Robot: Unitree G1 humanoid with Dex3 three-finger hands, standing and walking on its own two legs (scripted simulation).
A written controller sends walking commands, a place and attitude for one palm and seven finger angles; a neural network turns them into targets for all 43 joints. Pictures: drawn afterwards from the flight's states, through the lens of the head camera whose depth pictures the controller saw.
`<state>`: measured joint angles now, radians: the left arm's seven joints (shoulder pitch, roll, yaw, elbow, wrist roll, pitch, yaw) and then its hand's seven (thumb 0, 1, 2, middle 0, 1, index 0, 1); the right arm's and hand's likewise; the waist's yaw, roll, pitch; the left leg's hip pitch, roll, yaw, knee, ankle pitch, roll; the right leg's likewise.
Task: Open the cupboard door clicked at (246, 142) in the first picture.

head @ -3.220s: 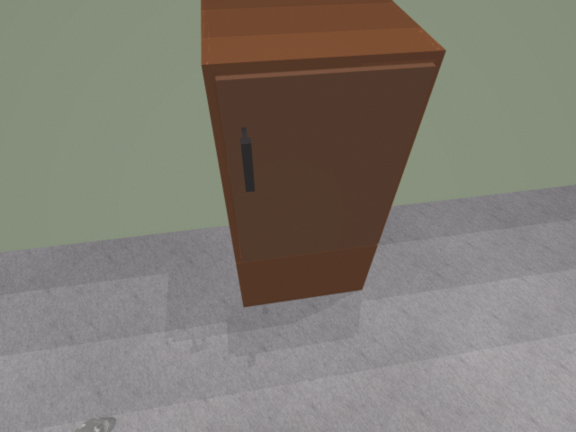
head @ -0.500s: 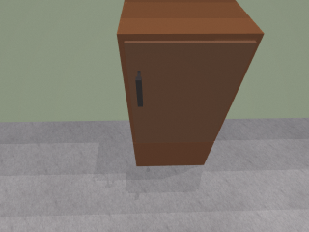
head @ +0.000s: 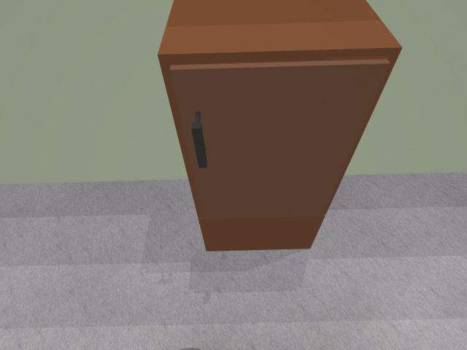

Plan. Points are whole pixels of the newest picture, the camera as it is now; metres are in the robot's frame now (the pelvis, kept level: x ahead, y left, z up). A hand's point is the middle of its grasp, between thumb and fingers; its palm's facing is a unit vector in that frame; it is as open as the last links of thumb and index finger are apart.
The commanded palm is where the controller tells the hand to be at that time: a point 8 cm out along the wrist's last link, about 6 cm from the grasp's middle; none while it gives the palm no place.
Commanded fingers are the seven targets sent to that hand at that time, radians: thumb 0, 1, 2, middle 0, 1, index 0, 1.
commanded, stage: come to a stop and stand still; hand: left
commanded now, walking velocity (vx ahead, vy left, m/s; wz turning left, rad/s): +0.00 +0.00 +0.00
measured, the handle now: (200, 140) +0.55 +0.13 +0.00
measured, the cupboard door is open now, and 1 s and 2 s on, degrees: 0 0 0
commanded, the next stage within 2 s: look again from close up in 1.12 s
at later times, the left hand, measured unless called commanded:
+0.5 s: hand out of the picture -0.02 +0.19 -0.16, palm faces +0.05 -0.98 -0.17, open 7.3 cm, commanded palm none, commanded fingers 0.00 0.90 0.90 -0.20 -0.30 -0.20 -0.30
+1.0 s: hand out of the picture -0.06 +0.18 -0.16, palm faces +0.04 -0.99 -0.14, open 7.4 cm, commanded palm none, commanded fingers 0.00 0.90 0.90 -0.20 -0.30 -0.20 -0.30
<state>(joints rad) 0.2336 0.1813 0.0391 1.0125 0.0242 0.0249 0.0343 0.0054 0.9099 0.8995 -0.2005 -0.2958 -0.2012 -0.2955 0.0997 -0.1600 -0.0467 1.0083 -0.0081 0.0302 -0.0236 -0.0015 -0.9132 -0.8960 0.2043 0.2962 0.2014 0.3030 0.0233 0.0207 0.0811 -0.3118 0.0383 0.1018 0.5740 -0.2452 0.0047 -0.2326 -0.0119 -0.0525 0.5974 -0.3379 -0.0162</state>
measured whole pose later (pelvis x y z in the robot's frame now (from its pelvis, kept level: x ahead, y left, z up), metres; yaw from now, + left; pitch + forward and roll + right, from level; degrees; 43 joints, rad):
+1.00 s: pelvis -0.04 +0.03 +0.02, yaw +0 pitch -1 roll +0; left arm 0.32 0.12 0.00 1.15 0.02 0.00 0.03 0.00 0.90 0.90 -0.20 -0.30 -0.20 -0.30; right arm 0.30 -0.11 0.00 1.15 0.00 -0.01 -0.03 0.00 -0.91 -0.90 0.20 0.30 0.20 0.30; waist 0.01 -0.01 0.02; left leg -0.16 0.00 0.06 0.40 -0.22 0.02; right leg -0.19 -0.03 -0.04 0.40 -0.19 0.01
